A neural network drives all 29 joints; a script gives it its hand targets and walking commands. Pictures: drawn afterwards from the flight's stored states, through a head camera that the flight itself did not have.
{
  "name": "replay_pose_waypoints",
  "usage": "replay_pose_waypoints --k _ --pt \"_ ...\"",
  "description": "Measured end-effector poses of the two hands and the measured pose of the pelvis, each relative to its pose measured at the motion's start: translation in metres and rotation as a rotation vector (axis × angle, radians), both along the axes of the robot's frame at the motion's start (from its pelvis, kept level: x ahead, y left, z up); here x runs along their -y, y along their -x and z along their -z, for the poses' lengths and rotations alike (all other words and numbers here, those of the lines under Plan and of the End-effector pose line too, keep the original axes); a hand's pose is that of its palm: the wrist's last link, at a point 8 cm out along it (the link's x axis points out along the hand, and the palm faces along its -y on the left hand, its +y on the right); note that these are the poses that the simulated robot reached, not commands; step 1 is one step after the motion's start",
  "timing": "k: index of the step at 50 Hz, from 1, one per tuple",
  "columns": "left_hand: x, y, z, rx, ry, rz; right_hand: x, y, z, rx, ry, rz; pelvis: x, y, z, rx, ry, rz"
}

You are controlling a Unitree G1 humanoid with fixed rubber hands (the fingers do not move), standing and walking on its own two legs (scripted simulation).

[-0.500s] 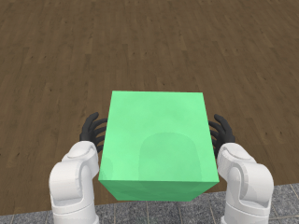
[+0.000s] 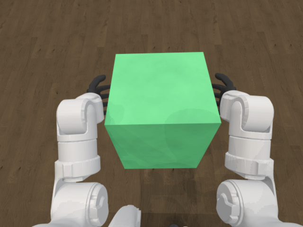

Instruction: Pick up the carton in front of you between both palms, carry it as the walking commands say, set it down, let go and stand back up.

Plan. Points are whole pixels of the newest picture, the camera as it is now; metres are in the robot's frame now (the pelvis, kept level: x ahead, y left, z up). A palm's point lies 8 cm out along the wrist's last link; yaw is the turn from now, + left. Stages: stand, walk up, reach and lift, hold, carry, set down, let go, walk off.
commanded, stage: carry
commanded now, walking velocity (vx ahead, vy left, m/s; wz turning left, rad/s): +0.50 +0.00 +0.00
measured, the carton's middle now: (159, 116) +0.40 +0.02 +0.03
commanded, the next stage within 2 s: none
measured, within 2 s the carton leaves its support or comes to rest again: neither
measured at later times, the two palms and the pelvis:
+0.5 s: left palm out of the picture +0.75 +0.12 +0.18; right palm out of the picture +0.70 -0.18 +0.18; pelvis +0.34 +0.03 +0.04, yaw -2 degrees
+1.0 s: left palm out of the picture +0.99 +0.23 +0.24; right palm out of the picture +1.07 -0.06 +0.23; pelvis +0.66 +0.00 +0.07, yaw +12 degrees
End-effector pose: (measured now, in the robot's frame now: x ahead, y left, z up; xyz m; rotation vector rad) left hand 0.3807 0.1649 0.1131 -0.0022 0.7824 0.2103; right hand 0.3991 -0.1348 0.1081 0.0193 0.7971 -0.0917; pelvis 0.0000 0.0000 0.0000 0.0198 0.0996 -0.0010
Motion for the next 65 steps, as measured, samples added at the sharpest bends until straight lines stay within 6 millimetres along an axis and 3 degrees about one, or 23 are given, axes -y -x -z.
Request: replay_pose_waypoints --k 6,13,20,25,30,33,38,45,50,55,60,65 --pt "-0.001 -0.087 -0.007 0.097 0.033 -0.021 0.0 -0.083 -0.007 0.092 -0.035 0.042 -0.004 -0.08 -0.004 -0.021 -0.002 0.016" --pt "-0.004 -0.206 -0.018 0.197 0.073 0.027 -0.003 -0.183 -0.022 0.195 -0.007 0.095 -0.023 -0.196 0.005 -0.005 -0.014 0.036" --pt "0.023 -0.302 -0.039 0.137 0.087 0.117 0.022 -0.247 -0.039 0.137 0.004 0.193 -0.033 -0.279 -0.029 -0.014 0.02 0.035" --pt "0.044 -0.366 -0.071 0.201 0.096 0.148 0.042 -0.305 -0.077 0.202 0.003 0.227 -0.025 -0.342 -0.042 -0.014 0.04 0.036" --pt "0.05 -0.43 -0.092 0.216 0.054 0.124 0.05 -0.386 -0.099 0.215 0.007 0.168 -0.004 -0.418 -0.037 0.0 0.048 0.012" --pt "0.043 -0.46 -0.094 0.18 0.019 0.09 0.041 -0.438 -0.099 0.18 -0.012 0.067 0.01 -0.46 -0.036 0.021 0.056 -0.023" --pt "0.01 -0.486 -0.089 0.056 -0.003 -0.031 0.005 -0.506 -0.097 0.057 -0.006 -0.069 0.023 -0.514 -0.059 0.02 0.024 -0.072" --pt "-0.035 -0.543 -0.114 0.117 -0.007 -0.173 -0.046 -0.598 -0.116 0.115 -0.042 -0.185 0.021 -0.592 -0.073 0.014 -0.001 -0.15" --pt "-0.065 -0.608 -0.127 0.166 -0.012 -0.212 -0.078 -0.671 -0.126 0.162 -0.053 -0.218 0.004 -0.663 -0.068 0.008 -0.008 -0.201" --pt "-0.091 -0.688 -0.115 0.134 0.002 -0.18 -0.102 -0.741 -0.117 0.136 -0.005 -0.204 -0.028 -0.738 -0.06 0.038 -0.042 -0.243" --pt "-0.099 -0.753 -0.106 0.036 0.045 -0.146 -0.105 -0.787 -0.105 0.036 0.028 -0.166 -0.047 -0.79 -0.085 0.034 -0.019 -0.238" --pt "-0.101 -0.818 -0.12 0.073 0.067 -0.112 -0.105 -0.84 -0.124 0.069 0.023 -0.105 -0.059 -0.845 -0.103 0.03 0.008 -0.2"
